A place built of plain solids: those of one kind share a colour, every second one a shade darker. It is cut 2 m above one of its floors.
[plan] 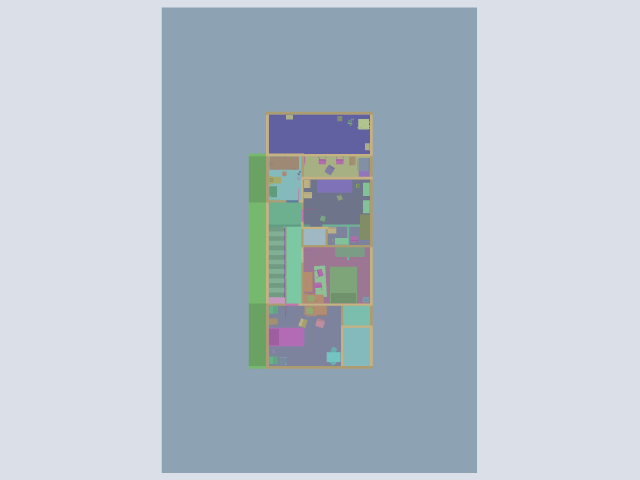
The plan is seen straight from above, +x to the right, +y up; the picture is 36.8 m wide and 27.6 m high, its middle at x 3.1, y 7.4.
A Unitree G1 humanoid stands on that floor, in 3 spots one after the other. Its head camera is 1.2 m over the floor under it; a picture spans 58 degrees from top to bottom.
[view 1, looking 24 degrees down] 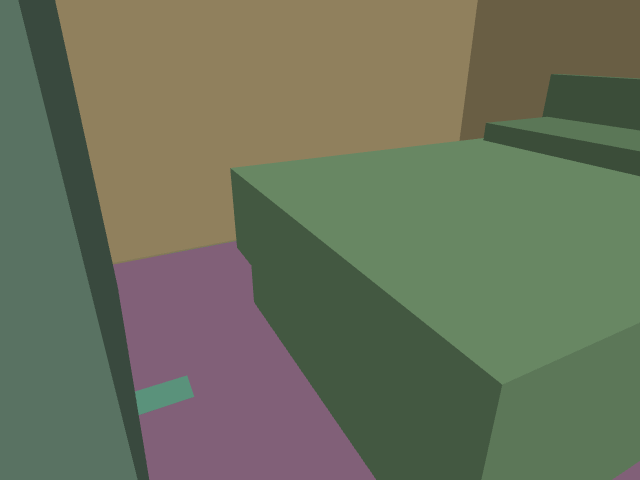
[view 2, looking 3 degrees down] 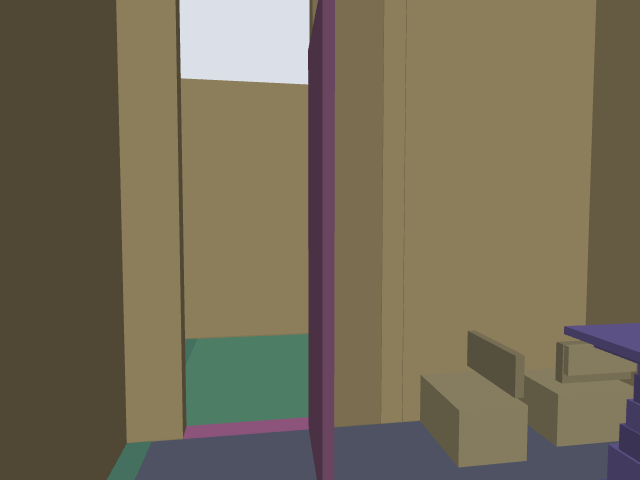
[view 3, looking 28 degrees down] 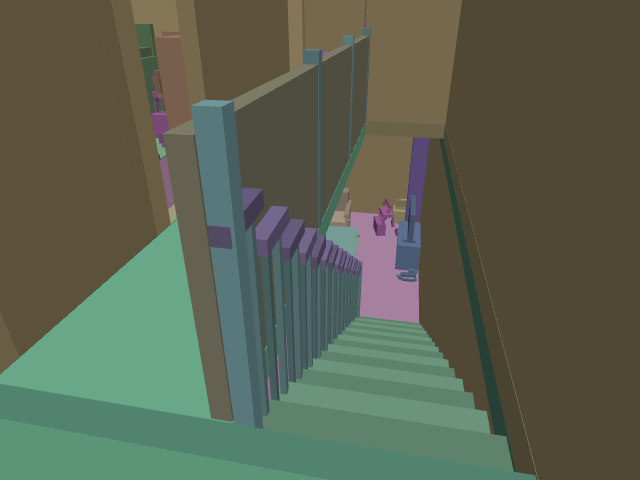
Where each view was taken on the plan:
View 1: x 3.33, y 6.38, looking -27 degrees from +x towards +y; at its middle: double_bed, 1.23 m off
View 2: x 4.53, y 8.82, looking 171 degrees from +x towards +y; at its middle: leaf_bedroom_door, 1.78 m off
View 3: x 0.62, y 9.06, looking -79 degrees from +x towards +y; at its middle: stair_hrail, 2.52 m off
